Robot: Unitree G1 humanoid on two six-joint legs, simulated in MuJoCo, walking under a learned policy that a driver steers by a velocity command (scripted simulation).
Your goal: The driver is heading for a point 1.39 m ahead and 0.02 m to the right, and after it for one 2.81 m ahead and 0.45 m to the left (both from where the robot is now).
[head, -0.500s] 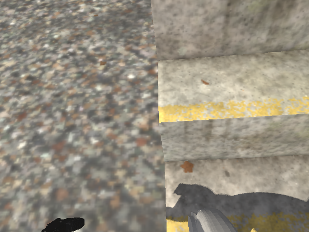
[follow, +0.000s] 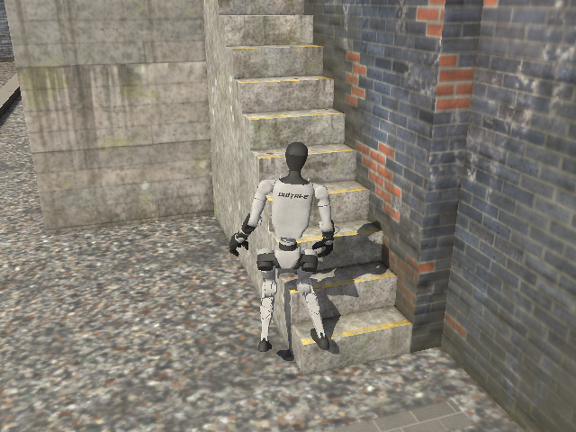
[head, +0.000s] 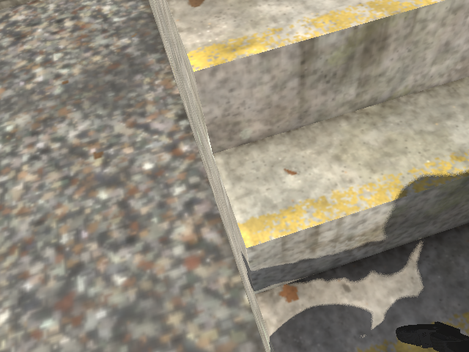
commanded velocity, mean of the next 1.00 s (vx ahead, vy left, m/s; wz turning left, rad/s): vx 0.00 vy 0.01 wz -0.30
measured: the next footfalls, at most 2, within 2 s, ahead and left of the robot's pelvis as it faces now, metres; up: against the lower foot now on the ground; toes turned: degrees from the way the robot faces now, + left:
left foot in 0.08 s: +0.06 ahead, +0.19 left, -0.22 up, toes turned -11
right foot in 0.58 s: -0.20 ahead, +0.07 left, -0.22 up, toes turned -21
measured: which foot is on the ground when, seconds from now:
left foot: up 0.00-0.06, down 0.08-0.58, up 0.60-0.88, down 0.90-1.00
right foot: down 0.00-0.06, up 0.08-0.56, down 0.58-1.00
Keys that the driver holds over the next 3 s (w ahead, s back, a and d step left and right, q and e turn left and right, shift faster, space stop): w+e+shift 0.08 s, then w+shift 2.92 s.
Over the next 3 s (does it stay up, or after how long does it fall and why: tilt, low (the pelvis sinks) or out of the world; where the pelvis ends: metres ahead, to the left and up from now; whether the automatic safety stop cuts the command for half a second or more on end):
stays up -0.19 0.16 -0.09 its command is cut before an obstacle from the start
